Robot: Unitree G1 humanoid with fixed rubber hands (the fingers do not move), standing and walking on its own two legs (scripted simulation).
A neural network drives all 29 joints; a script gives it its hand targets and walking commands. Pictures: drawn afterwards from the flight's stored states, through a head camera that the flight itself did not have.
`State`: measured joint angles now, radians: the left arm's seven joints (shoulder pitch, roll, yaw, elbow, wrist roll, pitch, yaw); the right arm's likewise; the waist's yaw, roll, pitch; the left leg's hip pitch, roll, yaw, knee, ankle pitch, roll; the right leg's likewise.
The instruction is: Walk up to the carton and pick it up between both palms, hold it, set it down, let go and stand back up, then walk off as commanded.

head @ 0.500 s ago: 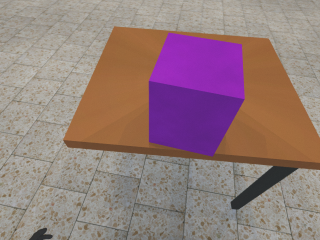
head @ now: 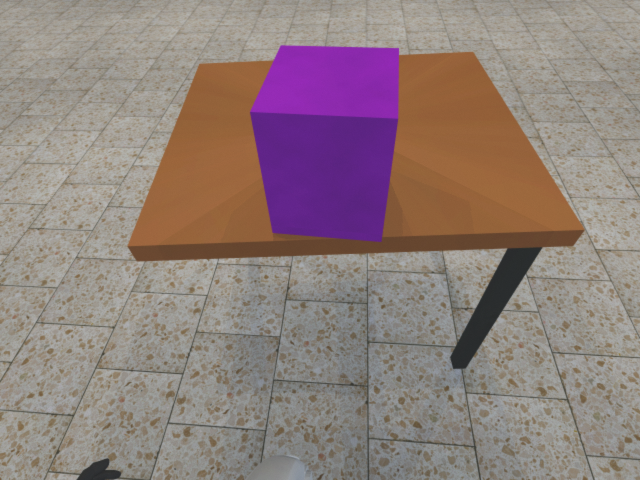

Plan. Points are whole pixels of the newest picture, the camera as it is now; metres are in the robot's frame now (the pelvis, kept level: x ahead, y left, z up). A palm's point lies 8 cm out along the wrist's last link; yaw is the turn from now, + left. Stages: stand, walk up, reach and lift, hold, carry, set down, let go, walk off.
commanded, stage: walk off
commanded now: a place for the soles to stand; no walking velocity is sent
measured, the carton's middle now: (332, 145) +0.64 +0.00 +0.06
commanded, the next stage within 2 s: stand in 0.36 s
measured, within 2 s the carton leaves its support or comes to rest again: neither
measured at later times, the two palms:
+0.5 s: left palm out of the picture -0.07 +0.32 -0.11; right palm out of the picture +0.02 -0.30 -0.05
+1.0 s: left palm out of the picture +0.00 +0.30 -0.07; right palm out of the picture -0.03 -0.32 -0.08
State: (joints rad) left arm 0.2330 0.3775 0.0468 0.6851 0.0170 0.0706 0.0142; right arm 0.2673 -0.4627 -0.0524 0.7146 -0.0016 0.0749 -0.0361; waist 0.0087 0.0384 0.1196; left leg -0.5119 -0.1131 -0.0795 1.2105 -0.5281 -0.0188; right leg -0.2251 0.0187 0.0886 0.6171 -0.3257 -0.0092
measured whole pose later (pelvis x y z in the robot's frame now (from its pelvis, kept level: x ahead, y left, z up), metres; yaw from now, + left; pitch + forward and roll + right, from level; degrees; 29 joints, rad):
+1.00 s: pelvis -0.12 -0.01 +0.01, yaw +3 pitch -3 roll +0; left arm 0.16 0.40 0.05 0.82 -0.02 0.00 -0.02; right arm 0.24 -0.38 -0.03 0.84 0.01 -0.01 0.00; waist -0.05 -0.02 0.03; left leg -0.21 0.01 -0.05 0.44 -0.19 -0.02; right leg -0.15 -0.03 0.06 0.45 -0.25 0.04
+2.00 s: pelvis -0.10 -0.03 +0.02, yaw +3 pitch -3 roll +0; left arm 0.13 0.37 0.04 1.05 -0.01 -0.01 0.02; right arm 0.12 -0.36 -0.04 1.08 0.00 -0.01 -0.01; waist -0.01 0.00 0.06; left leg -0.12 0.04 -0.04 0.33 -0.16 -0.05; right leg -0.08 0.00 0.06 0.35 -0.21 0.02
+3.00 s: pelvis -0.11 -0.02 +0.02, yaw +2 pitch -3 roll +0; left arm 0.17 0.38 0.04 1.03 -0.01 -0.02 0.01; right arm 0.14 -0.36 -0.05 1.07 0.00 -0.01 -0.02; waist 0.00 -0.02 0.06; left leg -0.13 0.03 -0.03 0.34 -0.16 -0.04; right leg -0.08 -0.01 0.07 0.34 -0.21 0.03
